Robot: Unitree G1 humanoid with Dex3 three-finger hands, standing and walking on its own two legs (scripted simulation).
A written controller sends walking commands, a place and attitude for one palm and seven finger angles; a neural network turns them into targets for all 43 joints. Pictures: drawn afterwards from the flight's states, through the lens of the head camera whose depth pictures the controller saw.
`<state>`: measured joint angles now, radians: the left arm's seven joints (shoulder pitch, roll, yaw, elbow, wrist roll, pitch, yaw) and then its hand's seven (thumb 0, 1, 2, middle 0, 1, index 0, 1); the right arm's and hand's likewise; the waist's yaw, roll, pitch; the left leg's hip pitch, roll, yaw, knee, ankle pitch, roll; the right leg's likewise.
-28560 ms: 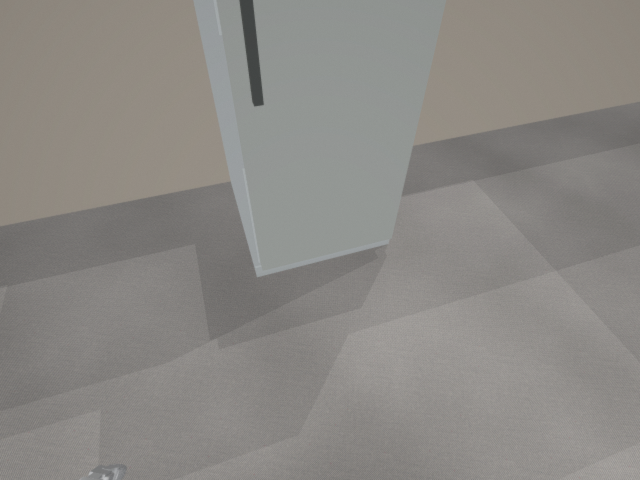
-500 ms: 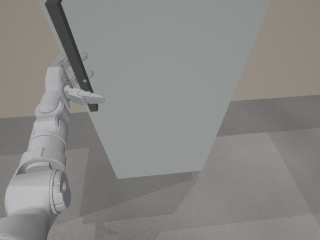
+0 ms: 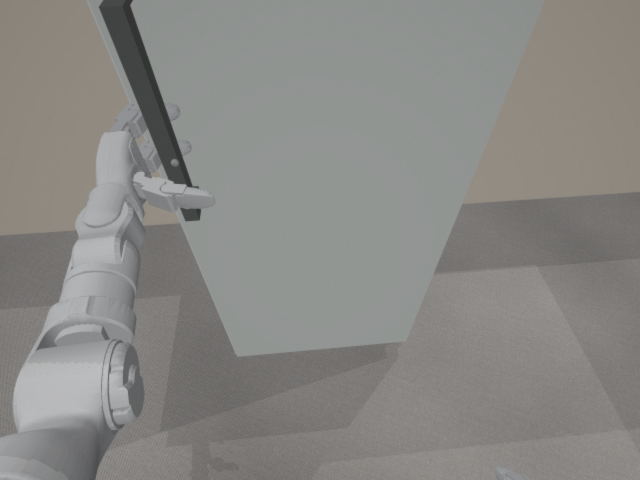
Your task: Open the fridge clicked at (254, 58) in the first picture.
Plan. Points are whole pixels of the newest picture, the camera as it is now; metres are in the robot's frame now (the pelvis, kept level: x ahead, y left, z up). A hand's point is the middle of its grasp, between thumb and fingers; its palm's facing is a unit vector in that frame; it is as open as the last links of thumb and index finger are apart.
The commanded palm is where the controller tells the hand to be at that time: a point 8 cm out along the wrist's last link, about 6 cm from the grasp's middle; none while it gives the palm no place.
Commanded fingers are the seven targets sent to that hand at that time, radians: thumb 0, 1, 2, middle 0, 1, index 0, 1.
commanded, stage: slide the fingers in behind the handle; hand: left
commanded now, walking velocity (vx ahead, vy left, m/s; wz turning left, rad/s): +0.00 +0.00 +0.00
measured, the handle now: (165, 124) +0.52 +0.21 +0.17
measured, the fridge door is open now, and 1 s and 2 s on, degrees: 0 0 0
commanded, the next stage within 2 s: grip the handle and tug to test in 0.08 s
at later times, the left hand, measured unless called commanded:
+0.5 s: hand (181, 158) +0.47 +0.18 +0.16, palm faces +0.10 -0.99 +0.00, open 11.5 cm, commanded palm +0.44 +0.23 +0.16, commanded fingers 0.00 0.29 0.64 -0.38 -1.31 -0.38 -1.31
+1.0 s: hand (180, 159) +0.47 +0.18 +0.16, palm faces +0.11 -0.99 +0.00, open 5.6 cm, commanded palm +0.44 +0.23 +0.16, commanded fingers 0.00 0.90 0.90 -0.45 -1.40 -0.45 -1.40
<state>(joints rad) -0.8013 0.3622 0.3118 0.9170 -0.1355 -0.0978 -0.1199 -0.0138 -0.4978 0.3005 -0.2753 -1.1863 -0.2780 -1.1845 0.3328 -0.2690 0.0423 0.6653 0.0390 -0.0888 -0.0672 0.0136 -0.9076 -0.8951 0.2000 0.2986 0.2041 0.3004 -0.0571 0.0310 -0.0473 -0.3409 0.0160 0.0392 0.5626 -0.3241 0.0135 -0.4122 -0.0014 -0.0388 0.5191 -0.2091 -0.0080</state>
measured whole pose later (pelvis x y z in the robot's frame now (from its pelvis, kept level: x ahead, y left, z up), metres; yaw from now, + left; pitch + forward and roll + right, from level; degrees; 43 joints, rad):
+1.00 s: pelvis +0.01 +0.00 +0.00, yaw +0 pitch +6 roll -1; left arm -0.82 0.35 0.30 0.92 -0.12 -0.09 -0.10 0.01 0.71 0.81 -0.39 -1.37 -0.40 -1.38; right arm 0.34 -0.26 0.04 0.67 0.03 -0.08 -0.06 0.01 -0.91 -0.90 0.20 0.30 0.20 0.30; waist -0.06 0.03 -0.05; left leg -0.34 0.01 0.03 0.56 -0.33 0.01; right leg -0.41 0.00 -0.04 0.51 -0.22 -0.01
